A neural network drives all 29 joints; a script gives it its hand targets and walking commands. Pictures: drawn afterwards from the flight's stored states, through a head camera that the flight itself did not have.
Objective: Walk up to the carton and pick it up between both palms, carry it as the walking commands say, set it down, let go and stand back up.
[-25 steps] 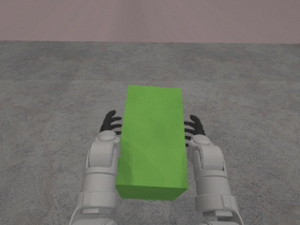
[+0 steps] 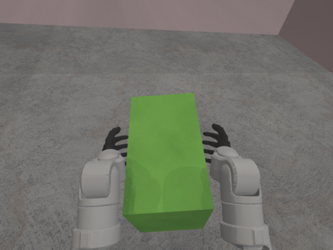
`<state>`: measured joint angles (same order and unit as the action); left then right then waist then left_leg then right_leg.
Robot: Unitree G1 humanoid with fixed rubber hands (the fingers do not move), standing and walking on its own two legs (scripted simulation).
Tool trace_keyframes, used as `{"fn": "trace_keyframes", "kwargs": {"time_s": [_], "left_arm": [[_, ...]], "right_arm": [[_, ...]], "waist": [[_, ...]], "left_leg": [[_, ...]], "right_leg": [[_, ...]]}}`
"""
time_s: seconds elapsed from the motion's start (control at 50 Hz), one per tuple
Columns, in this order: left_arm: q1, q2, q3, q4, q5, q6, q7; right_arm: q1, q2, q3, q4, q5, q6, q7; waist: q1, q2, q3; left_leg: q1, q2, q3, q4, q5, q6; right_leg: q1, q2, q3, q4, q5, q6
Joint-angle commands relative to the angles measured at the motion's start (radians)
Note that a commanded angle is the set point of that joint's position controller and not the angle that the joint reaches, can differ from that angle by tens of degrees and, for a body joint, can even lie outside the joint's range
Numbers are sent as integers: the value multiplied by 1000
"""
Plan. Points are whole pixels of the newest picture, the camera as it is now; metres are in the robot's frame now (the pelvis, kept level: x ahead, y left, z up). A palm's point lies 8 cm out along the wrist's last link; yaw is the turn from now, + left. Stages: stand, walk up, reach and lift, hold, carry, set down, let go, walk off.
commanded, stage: carry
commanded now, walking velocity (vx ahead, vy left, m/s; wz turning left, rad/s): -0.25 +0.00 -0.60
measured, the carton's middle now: (167, 162) +0.35 +0.01 +0.02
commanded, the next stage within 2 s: none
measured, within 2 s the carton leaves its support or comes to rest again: neither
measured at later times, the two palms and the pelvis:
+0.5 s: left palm (161, 207) +0.20 +0.03 +0.09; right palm out of the picture +0.13 -0.21 +0.09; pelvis -0.14 -0.01 -0.01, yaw -16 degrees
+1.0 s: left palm out of the picture +0.04 -0.05 +0.07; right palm out of the picture -0.11 -0.24 +0.07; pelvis -0.28 +0.04 -0.02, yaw -38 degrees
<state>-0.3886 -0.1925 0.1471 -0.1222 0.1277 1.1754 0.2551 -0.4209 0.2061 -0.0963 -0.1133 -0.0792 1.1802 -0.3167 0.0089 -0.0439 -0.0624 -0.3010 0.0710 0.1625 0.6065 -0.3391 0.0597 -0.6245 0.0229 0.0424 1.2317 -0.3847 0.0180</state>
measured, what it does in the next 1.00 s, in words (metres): walks backwards, turning right: right foot, then left foot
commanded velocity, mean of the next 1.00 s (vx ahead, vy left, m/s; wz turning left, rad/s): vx -0.25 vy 0.00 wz -0.60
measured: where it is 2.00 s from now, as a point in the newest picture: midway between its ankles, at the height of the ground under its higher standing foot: outside the picture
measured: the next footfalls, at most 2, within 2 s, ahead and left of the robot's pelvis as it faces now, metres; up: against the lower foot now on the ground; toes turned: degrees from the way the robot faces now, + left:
right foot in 0.26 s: -0.03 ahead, -0.18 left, +0.00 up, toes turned -17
left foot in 0.56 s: -0.13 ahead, +0.07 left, +0.00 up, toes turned -11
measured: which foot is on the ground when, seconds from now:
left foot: down 0.00-0.26, up 0.28-0.54, down 0.56-0.98, up 1.00-1.00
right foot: up 0.00-0.24, down 0.26-0.54, up 0.56-0.96, down 0.98-1.00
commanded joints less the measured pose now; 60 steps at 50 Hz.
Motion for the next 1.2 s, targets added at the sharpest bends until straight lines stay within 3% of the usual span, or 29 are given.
{"fn": "trace_keyframes", "kwargs": {"time_s": [0.0, 0.02, 0.06, 0.14, 0.18, 0.22, 0.24, 0.26, 0.3, 0.32, 0.36, 0.42, 0.48, 0.5, 0.52, 0.54, 0.58, 0.62, 0.68, 0.72, 0.84, 0.9, 0.92, 0.94, 0.96, 0.98, 1.02, 1.06, 1.18], "left_arm": [[-391, -1032, -557, -136, -370, -28, -160], [-412, -1012, -568, -178, -383, -29, -159], [-315, -1020, -555, -113, -363, -17, -153], [-308, -1039, -565, -196, -378, -41, -167], [-262, -1021, -534, -179, -361, -44, -175], [-193, -1018, -501, -145, -343, -59, -181], [-208, -1033, -512, -152, -348, -67, -182], [-207, -1041, -506, -157, -350, -66, -187], [-252, -1031, -485, -215, -365, -86, -195], [-237, -1024, -481, -227, -353, -88, -196], [-287, -1050, -500, -250, -357, -98, -201], [-176, -1005, -466, -131, -303, -76, -190], [-178, -988, -498, -72, -310, -47, -188], [-195, -999, -520, -98, -320, -46, -187], [-190, -1019, -519, -99, -316, -46, -187], [-232, -1015, -513, -107, -314, -45, -187], [-374, -1037, -582, -173, -360, -46, -195], [-385, -1063, -582, -164, -368, -47, -195], [-314, -1042, -590, -132, -362, -37, -185], [-331, -1008, -598, -146, -351, -29, -171], [-281, -1016, -579, -180, -354, -40, -176], [-204, -1010, -557, -171, -348, -48, -191], [-186, -1035, -545, -160, -350, -50, -199], [-202, -1024, -526, -149, -350, -52, -200], [-172, -1038, -522, -131, -344, -58, -203], [-205, -1049, -519, -149, -345, -64, -205], [-217, -1050, -510, -192, -348, -65, -207], [-278, -1063, -509, -252, -357, -86, -210], [-160, -1007, -480, -156, -332, -60, -208]], "right_arm": [[-221, 998, 383, -88, 247, -46, 210], [-209, 998, 370, -85, 248, -54, 207], [-174, 981, 381, -95, 243, -55, 203], [-220, 1014, 459, -212, 282, -88, 213], [-144, 1023, 469, -136, 270, -79, 207], [-196, 1035, 537, -203, 307, -87, 217], [-232, 1031, 555, -227, 326, -91, 223], [-252, 1050, 561, -222, 343, -89, 222], [-305, 1065, 593, -277, 362, -104, 218], [-315, 1052, 593, -306, 375, -105, 225], [-396, 1055, 602, -355, 389, -120, 227], [-293, 1024, 589, -262, 342, -89, 218], [-248, 971, 522, -208, 301, -72, 219], [-228, 985, 515, -195, 303, -73, 224], [-247, 978, 502, -187, 304, -76, 233], [-234, 1019, 505, -136, 302, -70, 239], [-256, 1007, 465, -170, 268, -78, 242], [-261, 1027, 461, -169, 270, -81, 246], [-212, 966, 427, -176, 269, -77, 241], [-176, 966, 413, -121, 261, -67, 238], [-191, 1015, 480, -184, 292, -82, 238], [-184, 1000, 520, -218, 295, -91, 230], [-199, 1010, 538, -239, 305, -95, 224], [-211, 1025, 548, -218, 302, -87, 222], [-265, 1015, 579, -294, 323, -95, 227], [-321, 1022, 588, -290, 337, -93, 233], [-317, 1061, 610, -280, 363, -93, 230], [-401, 1060, 623, -366, 384, -115, 231], [-326, 1018, 605, -318, 332, -79, 204]], "waist": [[13, 271, -259], [12, 341, -295], [2, 369, -353], [-4, 347, -452], [20, 220, -447], [11, -248, -450], [6, -302, -446], [-1, -207, -460], [3, -219, -467], [0, -169, -492], [4, -162, -441], [13, -299, -402], [6, -204, -372], [-2, -18, -355], [8, 312, -285], [22, 273, -219], [18, 202, -158], [18, 138, -203], [11, 277, -240], [13, 327, -249], [-7, 274, -381], [2, 200, -423], [17, 88, -416], [9, -219, -382], [4, -394, -419], [-1, -330, -396], [-12, -123, -392], [-8, -108, -402], [10, -254, -401]], "left_leg": [[235, 225, -2, -37, 925, 32], [260, 231, 5, -16, 947, 39], [323, 250, 13, 26, 1025, 49], [324, 315, 14, 68, 972, 32], [184, 274, 40, 160, 754, -46], [-304, 79, 34, 353, -287, -126], [-373, 29, -33, 416, -425, -143], [-326, 17, -105, 479, -355, -128], [-357, -28, -87, 493, -236, -127], [-284, -40, -107, 511, -186, -119], [-185, -70, -81, 442, -135, -113], [-41, -93, -73, 240, -105, -106], [245, -65, -78, -63, -55, -82], [330, 62, -185, -235, -28, -43], [297, 371, -410, -269, 245, 27], [183, 474, -362, -218, 486, 84], [42, 395, -254, -202, 515, 103], [146, 292, -81, -128, 611, 55], [244, 219, -8, -52, 803, -13], [225, 220, -24, -31, 855, 6], [249, 323, 6, 16, 821, 64], [161, 338, 16, 52, 613, 24], [49, 300, 26, 123, 441, -33], [-187, 173, 47, 250, -121, -101], [-353, 63, -19, 384, -353, -135], [-355, 49, -94, 466, -364, -140], [-301, -9, -146, 614, -211, -109], [-272, -47, -125, 610, -126, -102], [-110, -134, -86, 345, -177, -106]], "right_leg": [[-52, -50, -174, -67, -46, 53], [-15, -53, -179, -153, -50, 52], [26, -45, -207, -296, -67, 47], [130, -49, -209, -522, -2, 17], [287, -107, -98, -755, 266, 0], [634, -343, 296, -688, 1188, -96], [635, -392, 375, -673, 1338, -140], [576, -360, 336, -681, 1179, -125], [591, -279, 260, -662, 1189, -104], [508, -264, 249, -689, 1028, -104], [342, -251, 227, -781, 670, -83], [250, -227, 243, -840, 556, -66], [50, -178, 242, -830, 354, -30], [-23, -105, 151, -695, 185, 6], [-140, -15, 2, -370, -113, 30], [-156, -38, -43, -98, -216, 24], [-122, -92, -41, 132, -128, 42], [-144, -69, -62, 199, -54, 41], [-122, -55, -108, 112, -39, 49], [-71, -55, -143, 10, -54, 46], [90, -67, -194, -311, -58, 30], [254, -70, -185, -580, 62, 15], [365, -103, -83, -715, 188, 2], [489, -277, 234, -772, 632, -63], [587, -357, 413, -738, 940, -136], [506, -367, 426, -768, 869, -153], [407, -292, 343, -809, 652, -107], [367, -243, 298, -849, 393, -65], [359, -214, 353, -987, 325, -23]]}}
